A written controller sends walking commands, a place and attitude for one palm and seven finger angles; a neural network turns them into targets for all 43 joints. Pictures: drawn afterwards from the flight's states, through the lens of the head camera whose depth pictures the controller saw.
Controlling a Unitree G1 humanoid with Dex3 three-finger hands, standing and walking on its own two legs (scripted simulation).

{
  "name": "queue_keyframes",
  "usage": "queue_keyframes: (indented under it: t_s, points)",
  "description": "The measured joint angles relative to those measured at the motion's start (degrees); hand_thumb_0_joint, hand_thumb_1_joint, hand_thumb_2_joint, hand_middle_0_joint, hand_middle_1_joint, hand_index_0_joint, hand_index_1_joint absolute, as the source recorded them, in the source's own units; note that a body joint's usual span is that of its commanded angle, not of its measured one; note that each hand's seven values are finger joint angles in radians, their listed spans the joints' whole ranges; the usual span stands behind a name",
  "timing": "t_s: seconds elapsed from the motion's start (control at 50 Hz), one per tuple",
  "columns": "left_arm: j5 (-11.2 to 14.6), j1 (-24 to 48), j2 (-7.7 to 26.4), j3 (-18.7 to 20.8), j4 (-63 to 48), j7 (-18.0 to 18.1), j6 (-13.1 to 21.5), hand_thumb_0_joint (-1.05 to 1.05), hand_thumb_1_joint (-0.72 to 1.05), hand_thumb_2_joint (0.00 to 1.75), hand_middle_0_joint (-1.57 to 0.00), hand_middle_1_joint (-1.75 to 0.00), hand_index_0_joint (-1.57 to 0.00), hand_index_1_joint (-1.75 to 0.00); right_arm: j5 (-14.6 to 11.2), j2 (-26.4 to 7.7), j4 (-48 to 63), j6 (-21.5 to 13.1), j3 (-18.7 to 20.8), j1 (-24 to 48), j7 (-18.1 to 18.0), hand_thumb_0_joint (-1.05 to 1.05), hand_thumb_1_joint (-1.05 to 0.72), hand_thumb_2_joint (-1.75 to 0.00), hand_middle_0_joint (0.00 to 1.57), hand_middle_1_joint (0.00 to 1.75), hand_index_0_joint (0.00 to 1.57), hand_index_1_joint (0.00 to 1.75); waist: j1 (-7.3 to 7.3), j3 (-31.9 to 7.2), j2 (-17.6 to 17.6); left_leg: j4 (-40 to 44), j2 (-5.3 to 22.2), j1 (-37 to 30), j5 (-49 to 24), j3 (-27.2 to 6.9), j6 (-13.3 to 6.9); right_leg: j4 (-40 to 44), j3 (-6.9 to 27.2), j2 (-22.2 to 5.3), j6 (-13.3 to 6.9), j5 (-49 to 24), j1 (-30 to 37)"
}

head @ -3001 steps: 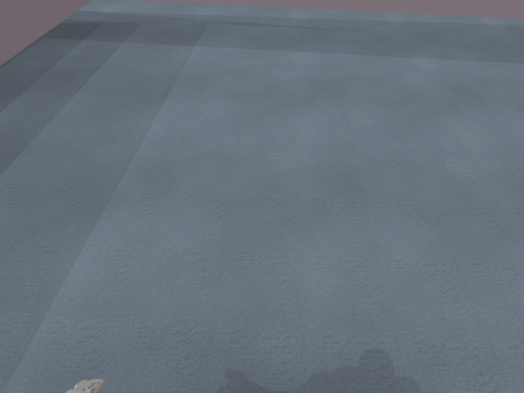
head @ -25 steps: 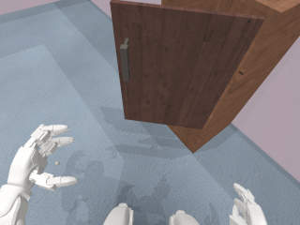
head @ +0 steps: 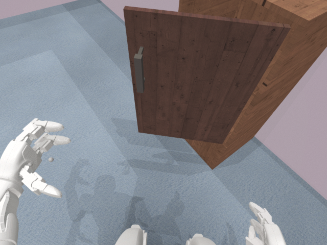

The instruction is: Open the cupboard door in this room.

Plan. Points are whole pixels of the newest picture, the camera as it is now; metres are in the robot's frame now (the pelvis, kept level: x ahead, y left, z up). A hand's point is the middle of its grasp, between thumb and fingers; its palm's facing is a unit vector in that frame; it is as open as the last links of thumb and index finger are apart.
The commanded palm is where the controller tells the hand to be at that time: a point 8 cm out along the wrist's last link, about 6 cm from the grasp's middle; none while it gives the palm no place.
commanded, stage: raise the hand with hooked fingers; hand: left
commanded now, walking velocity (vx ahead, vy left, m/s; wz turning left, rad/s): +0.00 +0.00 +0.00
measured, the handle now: (140, 70) +0.60 +0.11 +0.05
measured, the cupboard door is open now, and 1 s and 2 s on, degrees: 46 46 46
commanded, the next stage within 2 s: move the hooked fingers beside the handle in 0.52 s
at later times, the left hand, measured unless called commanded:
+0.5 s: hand (57, 156) +0.29 +0.26 +0.06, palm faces -0.07 -1.00 -0.03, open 14.0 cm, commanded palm +0.26 +0.31 +0.07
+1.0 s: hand (75, 133) +0.35 +0.23 +0.06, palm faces -0.10 -0.99 -0.01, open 14.0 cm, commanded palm +0.33 +0.29 +0.06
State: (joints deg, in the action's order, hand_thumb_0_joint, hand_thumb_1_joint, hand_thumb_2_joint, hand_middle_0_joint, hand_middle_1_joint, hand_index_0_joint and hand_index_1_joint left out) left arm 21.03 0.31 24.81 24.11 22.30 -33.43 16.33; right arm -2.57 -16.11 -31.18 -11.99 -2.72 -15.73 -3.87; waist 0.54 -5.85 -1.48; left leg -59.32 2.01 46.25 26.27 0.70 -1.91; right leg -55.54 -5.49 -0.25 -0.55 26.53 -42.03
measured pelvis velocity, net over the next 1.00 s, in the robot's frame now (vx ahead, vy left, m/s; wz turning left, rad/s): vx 0.00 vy -0.01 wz -0.01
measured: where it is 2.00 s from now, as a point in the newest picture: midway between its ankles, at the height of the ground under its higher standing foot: outside the picture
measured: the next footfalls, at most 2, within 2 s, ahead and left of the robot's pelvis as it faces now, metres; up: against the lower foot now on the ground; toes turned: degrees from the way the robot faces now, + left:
none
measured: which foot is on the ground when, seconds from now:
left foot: down 0.00-1.00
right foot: down 0.00-1.00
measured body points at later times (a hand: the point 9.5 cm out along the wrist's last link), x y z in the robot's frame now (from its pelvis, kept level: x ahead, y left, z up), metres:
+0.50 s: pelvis +0.00 -0.01 +0.00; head +0.07 +0.00 +0.45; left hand +0.29 +0.31 +0.07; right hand +0.15 -0.26 -0.08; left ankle +0.03 +0.09 -0.67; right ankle +0.01 -0.12 -0.67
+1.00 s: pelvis +0.00 -0.01 +0.00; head +0.07 +0.00 +0.44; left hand +0.35 +0.29 +0.07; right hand +0.13 -0.27 -0.09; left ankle +0.03 +0.09 -0.67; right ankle +0.01 -0.12 -0.67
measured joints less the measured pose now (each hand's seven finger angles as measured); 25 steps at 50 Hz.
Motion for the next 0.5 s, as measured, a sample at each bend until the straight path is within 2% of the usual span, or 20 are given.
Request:
queue_keyframes:
  t_s: [0.22,0.5]
  points:
    - [0.9,1.2,0.8,1.1,2.7,-1.3,0.3,-0.01,-0.50,0.30,-0.30,-1.19,-0.30,-1.20,-0.2,-0.9,0.0,0.4,0.9,-1.7,0.3,0.01,-0.91,-0.90,0.20,0.30,0.20,0.30,0.96,-0.2,0.0,1.7,0.3,-0.9,-0.6,0.6,0.3,1.1,0.6,0.3,-0.3,-0.5,0.4]
    - [0.8,0.9,-0.2,1.0,3.1,-1.0,1.8,-0.01,-0.50,0.30,-0.30,-1.20,-0.30,-1.20,-0.2,-0.2,0.0,0.7,0.5,-0.8,0.3,0.01,-0.91,-0.90,0.20,0.30,0.20,0.30,0.87,-0.2,0.1,1.1,0.5,-0.6,-0.4,0.2,0.7,0.4,0.3,0.6,-0.7,-0.2,0.0]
